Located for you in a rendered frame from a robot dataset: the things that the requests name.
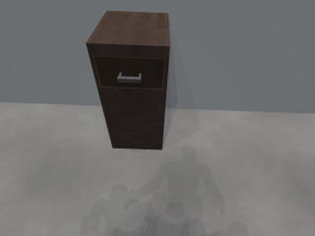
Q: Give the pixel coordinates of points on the handle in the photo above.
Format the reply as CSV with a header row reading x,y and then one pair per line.
x,y
125,79

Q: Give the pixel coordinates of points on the drawer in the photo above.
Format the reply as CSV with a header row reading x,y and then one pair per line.
x,y
109,68

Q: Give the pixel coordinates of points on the cabinet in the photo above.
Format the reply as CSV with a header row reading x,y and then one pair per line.
x,y
134,116

